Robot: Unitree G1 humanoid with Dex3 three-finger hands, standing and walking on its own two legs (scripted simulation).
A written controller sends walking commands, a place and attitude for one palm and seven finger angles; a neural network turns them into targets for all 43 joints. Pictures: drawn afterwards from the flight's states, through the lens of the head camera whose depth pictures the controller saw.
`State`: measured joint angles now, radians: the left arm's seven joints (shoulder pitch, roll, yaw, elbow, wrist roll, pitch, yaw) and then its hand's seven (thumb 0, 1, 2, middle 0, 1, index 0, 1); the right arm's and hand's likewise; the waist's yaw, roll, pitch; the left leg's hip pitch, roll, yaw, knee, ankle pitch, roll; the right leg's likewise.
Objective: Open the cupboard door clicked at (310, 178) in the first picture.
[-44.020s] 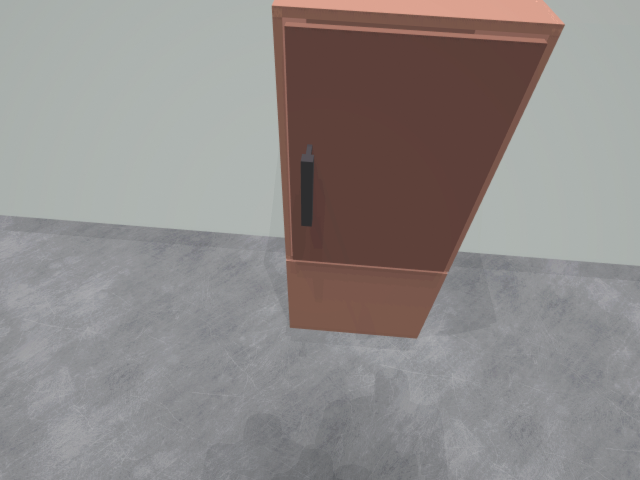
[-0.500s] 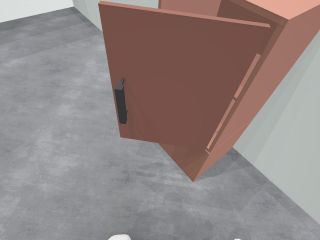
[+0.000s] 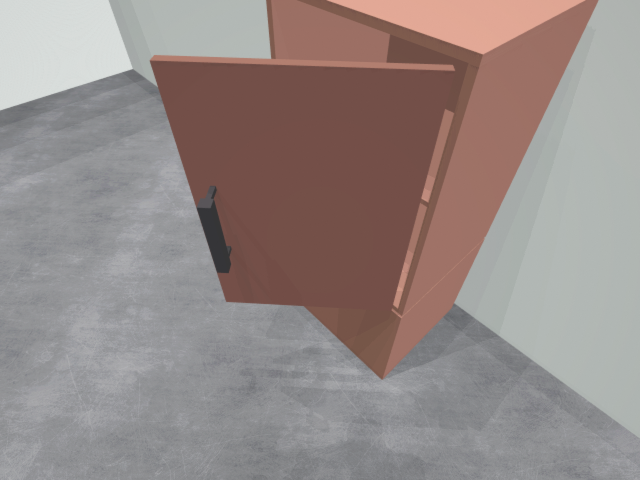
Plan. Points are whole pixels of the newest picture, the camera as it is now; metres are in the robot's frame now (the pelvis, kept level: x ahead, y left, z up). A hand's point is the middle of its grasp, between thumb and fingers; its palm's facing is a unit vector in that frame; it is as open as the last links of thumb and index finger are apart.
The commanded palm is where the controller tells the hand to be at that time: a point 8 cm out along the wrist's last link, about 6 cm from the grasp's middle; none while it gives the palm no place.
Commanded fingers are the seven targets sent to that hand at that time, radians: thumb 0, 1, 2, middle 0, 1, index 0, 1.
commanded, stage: come to a stop and stand still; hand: left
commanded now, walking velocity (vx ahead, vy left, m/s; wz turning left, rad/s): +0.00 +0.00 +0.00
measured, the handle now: (218, 230) +0.55 +0.21 -0.05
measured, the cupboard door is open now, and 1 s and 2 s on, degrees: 43 43 43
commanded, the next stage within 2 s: look again from close up in 1.36 s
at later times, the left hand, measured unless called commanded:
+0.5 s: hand out of the picture -0.03 +0.17 -0.17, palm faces +0.03 -0.98 -0.18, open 7.4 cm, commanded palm none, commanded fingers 0.00 0.90 0.90 -0.20 -0.30 -0.20 -0.30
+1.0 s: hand out of the picture +0.00 +0.21 -0.17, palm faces +0.00 -0.98 -0.18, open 7.4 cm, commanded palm none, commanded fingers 0.00 0.90 0.90 -0.20 -0.30 -0.20 -0.30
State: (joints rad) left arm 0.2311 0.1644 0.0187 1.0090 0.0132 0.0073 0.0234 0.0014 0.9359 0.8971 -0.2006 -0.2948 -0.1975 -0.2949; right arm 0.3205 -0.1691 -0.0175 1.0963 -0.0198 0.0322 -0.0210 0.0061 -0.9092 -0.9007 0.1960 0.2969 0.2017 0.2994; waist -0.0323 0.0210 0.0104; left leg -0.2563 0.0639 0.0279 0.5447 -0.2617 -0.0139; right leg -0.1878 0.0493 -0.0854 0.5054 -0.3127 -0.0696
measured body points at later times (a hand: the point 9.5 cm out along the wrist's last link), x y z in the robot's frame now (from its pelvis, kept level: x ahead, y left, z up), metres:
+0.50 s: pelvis -0.01 +0.01 +0.00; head +0.00 +0.00 +0.45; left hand -0.03 +0.22 -0.16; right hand +0.01 -0.21 -0.16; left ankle -0.02 +0.13 -0.73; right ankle -0.02 -0.07 -0.73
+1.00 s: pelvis +0.00 +0.04 +0.01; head +0.02 +0.05 +0.45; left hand +0.00 +0.26 -0.16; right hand -0.01 -0.17 -0.15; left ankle -0.02 +0.13 -0.73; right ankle -0.02 -0.07 -0.73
